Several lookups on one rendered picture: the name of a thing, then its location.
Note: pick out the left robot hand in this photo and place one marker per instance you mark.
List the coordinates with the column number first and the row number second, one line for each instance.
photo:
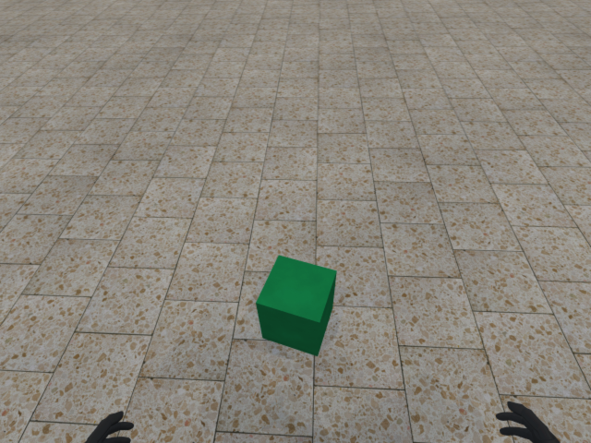
column 108, row 426

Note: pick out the right robot hand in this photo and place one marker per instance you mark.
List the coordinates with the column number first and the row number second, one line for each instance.
column 536, row 431

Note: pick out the carton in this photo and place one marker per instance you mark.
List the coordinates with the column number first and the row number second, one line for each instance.
column 295, row 304

